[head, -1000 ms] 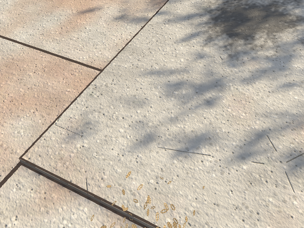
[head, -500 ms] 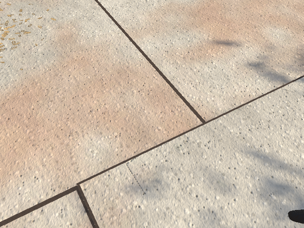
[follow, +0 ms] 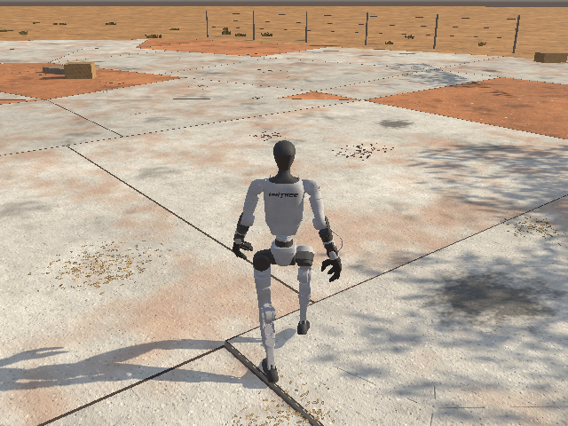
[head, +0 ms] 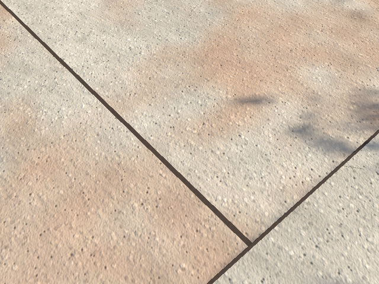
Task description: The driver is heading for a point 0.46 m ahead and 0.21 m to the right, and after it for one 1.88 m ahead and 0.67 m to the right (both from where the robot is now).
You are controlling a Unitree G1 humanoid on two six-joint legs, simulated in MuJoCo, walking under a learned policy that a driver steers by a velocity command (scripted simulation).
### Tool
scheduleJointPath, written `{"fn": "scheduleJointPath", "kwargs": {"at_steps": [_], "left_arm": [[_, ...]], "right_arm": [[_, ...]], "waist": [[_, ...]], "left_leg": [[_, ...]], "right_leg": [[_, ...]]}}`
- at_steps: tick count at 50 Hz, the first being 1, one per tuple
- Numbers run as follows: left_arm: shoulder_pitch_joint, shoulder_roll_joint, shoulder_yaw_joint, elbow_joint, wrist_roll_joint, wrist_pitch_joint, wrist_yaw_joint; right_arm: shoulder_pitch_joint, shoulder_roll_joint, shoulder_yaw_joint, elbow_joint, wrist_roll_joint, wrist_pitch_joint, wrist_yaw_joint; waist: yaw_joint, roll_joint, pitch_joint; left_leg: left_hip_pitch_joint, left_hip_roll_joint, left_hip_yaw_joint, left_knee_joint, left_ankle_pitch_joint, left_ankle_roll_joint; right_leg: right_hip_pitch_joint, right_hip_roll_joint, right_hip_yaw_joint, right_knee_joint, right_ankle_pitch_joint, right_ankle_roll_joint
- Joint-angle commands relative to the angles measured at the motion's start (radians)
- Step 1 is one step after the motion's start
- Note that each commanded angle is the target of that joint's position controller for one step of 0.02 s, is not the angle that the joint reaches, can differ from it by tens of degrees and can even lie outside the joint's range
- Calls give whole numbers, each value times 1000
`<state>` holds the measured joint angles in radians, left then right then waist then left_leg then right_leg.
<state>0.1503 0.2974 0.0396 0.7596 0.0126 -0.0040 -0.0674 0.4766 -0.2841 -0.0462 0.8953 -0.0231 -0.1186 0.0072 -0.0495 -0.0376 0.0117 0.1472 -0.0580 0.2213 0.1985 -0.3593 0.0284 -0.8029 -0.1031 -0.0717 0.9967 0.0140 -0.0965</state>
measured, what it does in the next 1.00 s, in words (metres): goes down, turning right: right foot, then left foot 0.04 m lower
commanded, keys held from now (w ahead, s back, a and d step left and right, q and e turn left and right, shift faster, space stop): w+e+shift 0.30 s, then e+shift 0.34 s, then q+shift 0.36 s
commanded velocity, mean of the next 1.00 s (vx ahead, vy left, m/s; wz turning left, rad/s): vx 0.53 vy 0.00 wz -0.58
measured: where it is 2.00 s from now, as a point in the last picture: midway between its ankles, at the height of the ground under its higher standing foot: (209, 238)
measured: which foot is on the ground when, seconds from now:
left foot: down 0.00-0.14, up 0.16-0.54, down 0.56-0.98, up 1.00-1.00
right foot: up 0.00-0.12, down 0.14-0.54, up 0.56-0.94, down 0.96-1.00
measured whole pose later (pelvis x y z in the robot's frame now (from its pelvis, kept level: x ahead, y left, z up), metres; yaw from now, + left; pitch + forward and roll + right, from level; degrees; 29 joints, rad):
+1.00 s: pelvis +0.62 -0.09 -0.02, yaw -35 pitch +3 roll -2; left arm 0.09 0.21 0.00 0.58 0.02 0.03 0.05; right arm 0.25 -0.31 -0.07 0.74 0.03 0.01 0.01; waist -0.07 0.07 0.02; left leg -0.39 -0.05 -0.14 0.47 -0.17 0.03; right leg -0.42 0.05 0.02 0.75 -0.37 0.00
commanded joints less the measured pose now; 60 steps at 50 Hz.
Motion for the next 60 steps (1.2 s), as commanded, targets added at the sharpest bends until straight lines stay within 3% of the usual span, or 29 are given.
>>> {"fn": "scheduleJointPath", "kwargs": {"at_steps": [1, 4, 6, 7, 8, 9, 10, 11, 13, 17, 21, 22, 26, 27, 28, 29, 30, 31, 32, 33, 35, 37, 40, 43, 48, 50, 51, 55, 60], "left_arm": [[-94, 18, -12, -87, 3, -12, -18], [93, 84, 9, -40, -10, -7, -11], [470, 178, 60, 68, -9, -3, 15], [503, 219, 88, 90, -16, 3, 40], [351, 279, 96, 76, -4, 15, 52], [286, 317, 108, 15, -3, 16, 51], [271, 253, 100, 6, -1, 8, 58], [258, 191, 86, 24, -4, -2, 61], [219, 168, 74, 24, -7, -34, 69], [235, 178, 72, 31, -14, -75, 68], [310, 172, 83, 59, -34, -42, 64], [342, 69, 64, 50, -93, -41, 96], [210, 150, 87, -2, -52, -23, 133], [190, 124, 79, -15, -49, -13, 132], [240, 1, 41, -36, -23, 6, 132], [440, -44, 18, -62, -23, 12, 118], [528, 49, 30, -71, -35, 13, 104], [452, 129, 39, -131, -64, 15, 88], [320, 169, 57, -124, -56, 33, 100], [233, 184, 67, -145, -44, 54, 109], [184, 92, 40, -190, -24, 62, 118], [175, -14, -1, -204, -6, 29, 122], [131, -30, -21, -207, 22, 9, 134], [75, 43, -3, -220, 1, 30, 137], [63, 80, 24, -225, -16, 27, 122], [96, 121, 58, -197, 36, 24, 113], [60, 107, 59, -217, 46, 8, 120], [-110, 48, 51, -237, -19, -27, 131], [-59, 107, 84, -199, -18, -12, 126]], "right_arm": [[-137, -100, -10, -72, 4, -22, -19], [-148, -208, -37, -83, -8, 12, -47], [-237, -252, -55, -114, -21, 54, -51], [-248, -195, -45, -102, -23, 59, -32], [-197, -11, 5, -186, -29, 39, -10], [-198, -42, 20, -271, -14, 10, -9], [-253, -103, 16, -263, -21, -15, -9], [-280, -126, 14, -253, -19, -22, -9], [-302, -112, 23, -253, -46, 10, -12], [-441, -56, 47, -311, -34, 55, 2], [-503, -22, 64, -341, -14, 45, 8], [-661, -17, 34, -413, 21, -3, 4], [-493, -127, -29, -393, 33, -32, -23], [-311, -122, -37, -348, 27, -28, -27], [-145, -111, -28, -296, 19, -12, -25], [-112, -117, -16, -310, -28, -5, -15], [-144, -127, -23, -320, -31, 17, -3], [-302, -195, -49, -330, 3, 37, -9], [-393, -93, -25, -382, -12, 53, -30], [-430, -56, 2, -384, -16, 65, -41], [-426, -95, 0, -318, -16, 61, -27], [-369, -86, 1, -245, -10, 44, -4], [-381, -106, -12, -220, 14, 54, 20], [-356, -183, -44, -227, 28, 83, 26], [-307, -141, -47, -236, 58, 118, -1], [-304, -122, -50, -282, 61, 111, -7], [-344, -129, -59, -301, 44, 107, 6], [-228, -121, -73, -264, 37, 178, -16], [-344, -60, -47, -328, 57, 200, 34]], "waist": [[75, 55, 132], [188, 132, -13], [363, 132, -173], [362, 18, -126], [150, -284, -48], [136, -241, -188], [133, -47, -110], [90, 105, -18], [29, 154, 37], [37, 127, 108], [129, 29, -13], [174, 72, -10], [57, -52, -130], [-32, -55, -224], [-51, 36, -339], [29, 285, -485], [54, 317, -561], [109, 315, -545], [74, 91, -417], [75, 17, -254], [102, 20, -91], [111, 75, -112], [109, 117, -203], [91, 154, -191], [93, 220, -108], [93, -165, -154], [102, -221, -129], [-5, -47, -55], [62, -99, -99]], "left_leg": [[-179, 231, 62, -134, 765, 17], [-38, 271, 71, 157, 1432, -9], [-153, 293, 22, 677, 1384, 20], [-334, 164, 23, 1086, 782, 6], [-820, -29, -69, 1456, -113, -51], [-987, -19, -289, 1504, -107, -41], [-1013, 45, -333, 1409, -22, -29], [-952, 93, -334, 1264, 54, -29], [-815, 142, -331, 1111, 38, -63], [-679, 138, -239, 731, 190, -109], [-543, 13, -179, 416, 530, -61], [-485, -60, -273, 262, 508, -68], [-269, -28, -324, 119, 780, -83], [-68, 32, -343, 94, 903, -72], [224, 256, -493, 294, 1167, -33], [427, 497, -750, 459, 1617, 102], [420, 581, -819, 473, 1553, 222], [330, 617, -916, 319, 816, 335], [91, 512, -816, 194, 453, 304], [-159, 419, -722, 132, 382, 266], [-436, 295, -563, 94, 510, 223], [-461, 233, -458, 102, 809, 217], [-399, 227, -452, 129, 998, 219], [-406, 250, -549, 107, 656, 213], [-516, 185, -636, 111, 146, 119], [-803, 9, -373, 395, -82, 2], [-890, 10, -324, 693, -199, -47], [-856, 110, -303, 1001, -54, -95], [-629, 110, -181, 587, 143, -83]], "right_leg": [[160, 28, -78, -194, 88, -49], [405, 158, -149, -238, -20, -91], [785, 203, -68, -255, -226, -142], [890, 179, 36, -326, -315, -187], [1016, 14, 486, -418, -279, -311], [1108, -110, 890, -678, -455, -421], [1029, -137, 932, -793, -527, -370], [870, -111, 844, -797, -458, -315], [646, -27, 654, -778, -250, -278], [440, 107, 427, -764, 262, -222], [535, 217, 341, -584, 521, -46], [499, 222, 459, -571, 241, 1], [604, 243, 477, -244, 120, 87], [567, 282, 412, -19, -2, 125], [370, 307, 338, 279, -716, 147], [167, 331, 359, 630, -932, 161], [103, 239, 368, 824, -864, 194], [6, 151, 286, 873, -666, 197], [30, 92, 220, 787, -521, 207], [93, 92, 186, 739, -458, 213], [193, 93, 181, 588, -486, 187], [253, 95, 156, 375, -534, 159], [335, 84, 103, 97, -504, 152], [367, 120, 118, -6, -443, 140], [586, 128, 144, -466, -277, 49], [725, -166, 432, -511, -137, -128], [692, -322, 553, -556, 54, -207], [562, -220, 281, -553, 156, -92], [550, -164, 45, -495, -25, -25]]}}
